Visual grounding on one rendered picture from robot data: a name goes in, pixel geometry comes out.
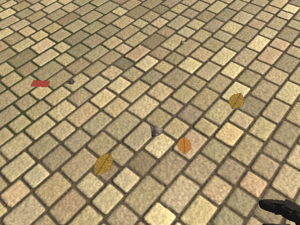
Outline right robot hand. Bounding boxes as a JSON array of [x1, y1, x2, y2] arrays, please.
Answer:
[[259, 199, 300, 225]]

